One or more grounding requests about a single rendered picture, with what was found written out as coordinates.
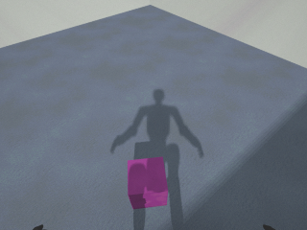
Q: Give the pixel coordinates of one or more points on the carton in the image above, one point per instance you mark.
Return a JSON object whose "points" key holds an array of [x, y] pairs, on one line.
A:
{"points": [[147, 183]]}

